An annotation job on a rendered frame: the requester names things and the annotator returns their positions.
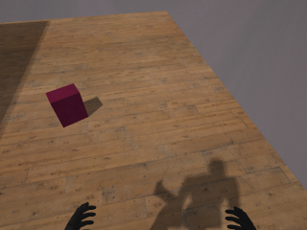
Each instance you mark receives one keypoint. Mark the carton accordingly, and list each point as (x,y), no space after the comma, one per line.
(68,104)

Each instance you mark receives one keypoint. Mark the robot right hand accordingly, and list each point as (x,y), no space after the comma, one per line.
(243,219)

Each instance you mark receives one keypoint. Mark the robot left hand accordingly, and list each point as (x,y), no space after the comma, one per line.
(76,223)

